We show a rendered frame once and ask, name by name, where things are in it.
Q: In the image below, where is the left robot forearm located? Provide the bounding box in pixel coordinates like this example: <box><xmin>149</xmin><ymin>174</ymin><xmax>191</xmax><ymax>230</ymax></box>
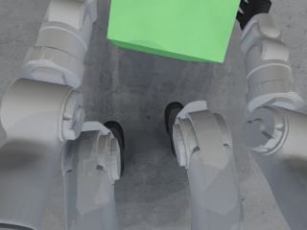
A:
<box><xmin>0</xmin><ymin>0</ymin><xmax>98</xmax><ymax>128</ymax></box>

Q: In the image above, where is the right robot hand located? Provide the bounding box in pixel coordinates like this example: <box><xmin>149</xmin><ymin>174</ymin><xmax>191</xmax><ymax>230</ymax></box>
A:
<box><xmin>235</xmin><ymin>0</ymin><xmax>272</xmax><ymax>30</ymax></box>

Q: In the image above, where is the right robot forearm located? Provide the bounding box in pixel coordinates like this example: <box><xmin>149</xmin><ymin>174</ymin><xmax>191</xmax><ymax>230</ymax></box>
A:
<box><xmin>240</xmin><ymin>12</ymin><xmax>307</xmax><ymax>115</ymax></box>

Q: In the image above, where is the carton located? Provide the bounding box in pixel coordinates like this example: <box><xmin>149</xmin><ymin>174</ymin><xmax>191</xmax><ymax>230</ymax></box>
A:
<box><xmin>106</xmin><ymin>0</ymin><xmax>241</xmax><ymax>63</ymax></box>

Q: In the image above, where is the right robot upper arm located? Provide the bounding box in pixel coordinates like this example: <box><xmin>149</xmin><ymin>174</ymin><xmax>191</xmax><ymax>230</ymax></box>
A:
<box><xmin>241</xmin><ymin>104</ymin><xmax>307</xmax><ymax>230</ymax></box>

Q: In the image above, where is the right robot foot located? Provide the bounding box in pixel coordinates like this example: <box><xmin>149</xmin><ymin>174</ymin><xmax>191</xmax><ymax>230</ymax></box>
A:
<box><xmin>164</xmin><ymin>102</ymin><xmax>184</xmax><ymax>158</ymax></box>

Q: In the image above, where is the left robot shin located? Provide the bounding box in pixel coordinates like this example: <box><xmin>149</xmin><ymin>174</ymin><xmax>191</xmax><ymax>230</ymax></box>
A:
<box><xmin>61</xmin><ymin>121</ymin><xmax>115</xmax><ymax>177</ymax></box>

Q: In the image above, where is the left robot upper arm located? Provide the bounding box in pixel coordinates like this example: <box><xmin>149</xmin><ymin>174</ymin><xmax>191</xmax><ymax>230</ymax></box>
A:
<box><xmin>0</xmin><ymin>78</ymin><xmax>85</xmax><ymax>230</ymax></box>

